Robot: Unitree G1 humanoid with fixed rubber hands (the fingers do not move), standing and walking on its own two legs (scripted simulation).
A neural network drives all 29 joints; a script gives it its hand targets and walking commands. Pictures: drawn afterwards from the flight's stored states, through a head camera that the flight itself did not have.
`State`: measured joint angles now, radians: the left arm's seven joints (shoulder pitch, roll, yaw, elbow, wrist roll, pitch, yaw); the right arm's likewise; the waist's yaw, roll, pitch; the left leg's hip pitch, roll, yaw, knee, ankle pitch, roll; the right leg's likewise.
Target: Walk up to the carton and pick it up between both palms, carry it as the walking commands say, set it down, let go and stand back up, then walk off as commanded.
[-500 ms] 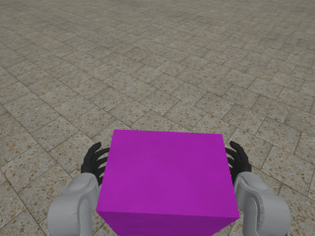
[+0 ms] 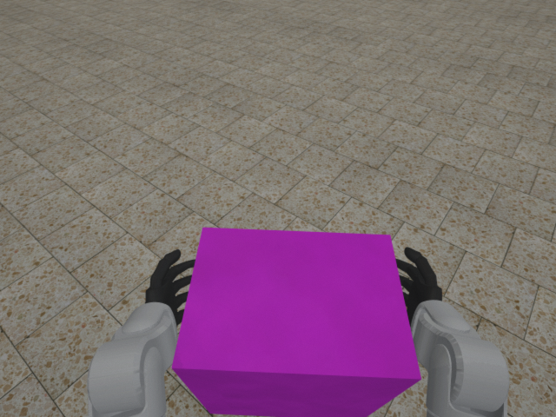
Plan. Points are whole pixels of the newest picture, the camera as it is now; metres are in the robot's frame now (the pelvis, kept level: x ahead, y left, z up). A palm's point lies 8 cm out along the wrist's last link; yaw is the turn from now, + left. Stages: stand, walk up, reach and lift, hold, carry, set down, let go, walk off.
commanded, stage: carry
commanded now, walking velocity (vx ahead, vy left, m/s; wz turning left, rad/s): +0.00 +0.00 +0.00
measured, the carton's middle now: (290, 334) +0.23 -0.01 +0.02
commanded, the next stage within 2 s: hold in 0.56 s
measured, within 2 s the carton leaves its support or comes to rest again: neither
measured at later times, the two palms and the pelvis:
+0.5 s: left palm (173, 317) +0.22 +0.14 +0.09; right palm (436, 315) +0.22 -0.19 +0.09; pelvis -0.01 -0.01 +0.00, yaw +0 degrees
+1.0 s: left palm (186, 317) +0.25 +0.14 +0.04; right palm (419, 322) +0.24 -0.19 +0.03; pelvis -0.01 -0.02 +0.00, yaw -2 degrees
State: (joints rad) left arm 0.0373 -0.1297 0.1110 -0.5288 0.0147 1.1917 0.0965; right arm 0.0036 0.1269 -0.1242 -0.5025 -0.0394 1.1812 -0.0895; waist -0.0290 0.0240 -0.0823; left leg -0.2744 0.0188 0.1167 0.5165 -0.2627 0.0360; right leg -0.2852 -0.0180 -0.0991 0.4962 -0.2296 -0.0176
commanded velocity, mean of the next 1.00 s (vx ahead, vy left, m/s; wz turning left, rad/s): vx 0.00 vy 0.00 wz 0.00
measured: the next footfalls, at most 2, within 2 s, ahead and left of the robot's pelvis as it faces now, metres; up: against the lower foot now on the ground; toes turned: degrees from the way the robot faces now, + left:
none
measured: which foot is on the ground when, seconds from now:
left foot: down 0.00-1.00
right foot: down 0.00-1.00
